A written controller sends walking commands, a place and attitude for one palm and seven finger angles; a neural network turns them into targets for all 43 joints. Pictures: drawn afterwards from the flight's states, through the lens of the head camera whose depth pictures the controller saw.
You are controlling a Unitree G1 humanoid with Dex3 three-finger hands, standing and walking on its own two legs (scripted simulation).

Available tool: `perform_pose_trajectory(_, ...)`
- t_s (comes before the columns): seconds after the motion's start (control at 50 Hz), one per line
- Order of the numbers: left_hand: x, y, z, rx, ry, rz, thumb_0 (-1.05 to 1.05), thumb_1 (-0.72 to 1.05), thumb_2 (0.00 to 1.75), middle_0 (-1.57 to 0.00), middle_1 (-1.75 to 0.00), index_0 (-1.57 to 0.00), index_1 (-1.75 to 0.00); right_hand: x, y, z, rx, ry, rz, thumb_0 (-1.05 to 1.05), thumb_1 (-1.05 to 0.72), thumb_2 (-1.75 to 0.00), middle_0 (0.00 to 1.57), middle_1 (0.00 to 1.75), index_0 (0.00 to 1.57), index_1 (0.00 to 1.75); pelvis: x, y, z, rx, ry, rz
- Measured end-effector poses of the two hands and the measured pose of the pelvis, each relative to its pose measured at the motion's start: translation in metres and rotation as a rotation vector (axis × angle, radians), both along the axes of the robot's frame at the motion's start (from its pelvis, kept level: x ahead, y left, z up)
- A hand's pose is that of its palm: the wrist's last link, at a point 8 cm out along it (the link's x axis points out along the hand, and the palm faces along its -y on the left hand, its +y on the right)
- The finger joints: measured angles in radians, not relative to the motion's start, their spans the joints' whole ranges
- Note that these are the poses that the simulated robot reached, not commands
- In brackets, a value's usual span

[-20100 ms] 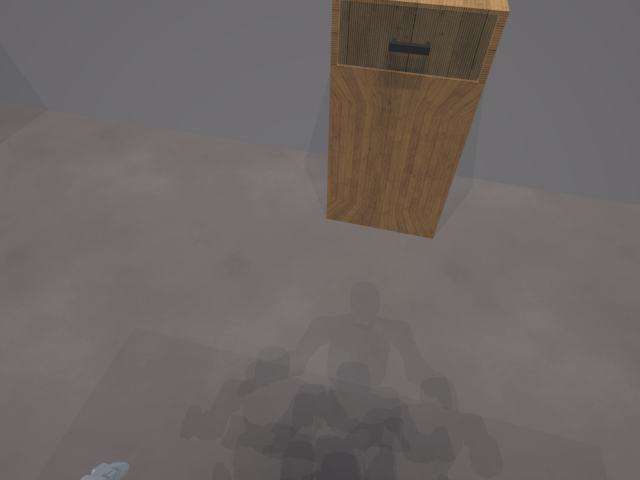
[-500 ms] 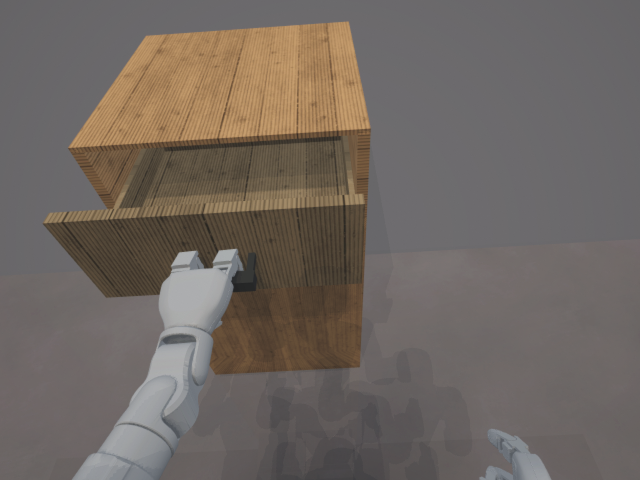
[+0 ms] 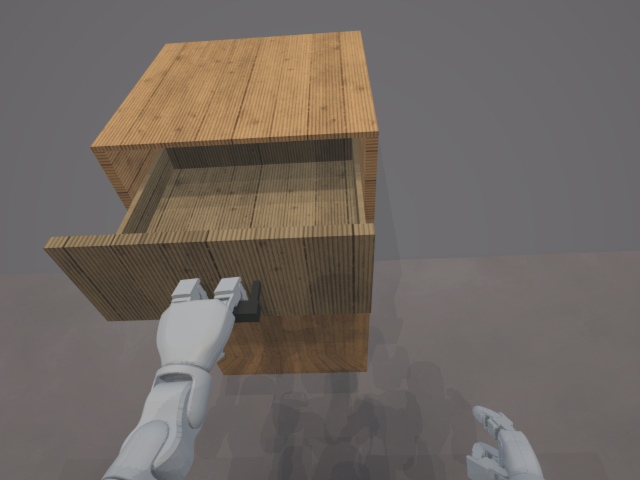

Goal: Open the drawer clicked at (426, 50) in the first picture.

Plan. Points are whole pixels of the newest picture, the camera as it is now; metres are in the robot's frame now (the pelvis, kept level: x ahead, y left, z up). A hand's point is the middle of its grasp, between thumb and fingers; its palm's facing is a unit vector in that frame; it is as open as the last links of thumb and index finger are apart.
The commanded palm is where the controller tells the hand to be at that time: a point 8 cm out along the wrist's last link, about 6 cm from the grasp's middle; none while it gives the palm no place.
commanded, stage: pull the drawer open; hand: left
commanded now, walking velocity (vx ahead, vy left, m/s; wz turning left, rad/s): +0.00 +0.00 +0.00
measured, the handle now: (219, 300) +0.34 +0.18 +0.04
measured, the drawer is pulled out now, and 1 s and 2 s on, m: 0.22 0.30 0.28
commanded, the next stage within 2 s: open the thumb to release the handle in 0.88 s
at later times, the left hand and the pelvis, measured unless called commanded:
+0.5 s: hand (206, 387) +0.23 +0.17 +0.02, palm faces +0.03 -0.15 -0.99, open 5.9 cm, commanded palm +0.19 +0.18 +0.07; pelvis +0.00 +0.00 +0.00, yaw +0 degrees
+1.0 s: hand (202, 408) +0.20 +0.17 +0.02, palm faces +0.04 -0.18 -0.98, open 6.0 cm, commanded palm +0.17 +0.18 +0.07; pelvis +0.00 +0.00 -0.01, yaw -1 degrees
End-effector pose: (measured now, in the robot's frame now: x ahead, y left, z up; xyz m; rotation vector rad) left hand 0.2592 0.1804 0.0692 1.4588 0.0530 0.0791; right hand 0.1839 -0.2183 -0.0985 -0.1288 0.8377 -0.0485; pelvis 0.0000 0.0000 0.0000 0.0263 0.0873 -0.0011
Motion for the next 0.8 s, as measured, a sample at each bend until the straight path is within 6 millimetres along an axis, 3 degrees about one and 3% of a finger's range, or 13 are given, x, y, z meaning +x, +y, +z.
perform_pose_trajectory(0.62, -0.070, -0.006, 0.001, -0.043, -0.007, 0.007, 0.04, 0.71, 0.81, -0.28, -1.35, -0.39, -1.28, 0.017, 0.010, 0.007, 0.030, -0.074, 0.078, 0.01, -0.91, -0.90, 0.20, 0.30, 0.20, 0.30, -0.003, -0.003, -0.004, 0.002, -0.023, -0.005)
perform_pose_trajectory(0.8, -0.082, -0.007, 0.001, -0.058, -0.010, 0.013, 0.05, 0.71, 0.80, -0.27, -1.36, -0.39, -1.29, 0.020, 0.016, 0.006, 0.048, -0.089, 0.107, 0.01, -0.91, -0.90, 0.20, 0.30, 0.20, 0.30, -0.003, -0.005, -0.007, 0.003, -0.019, -0.006)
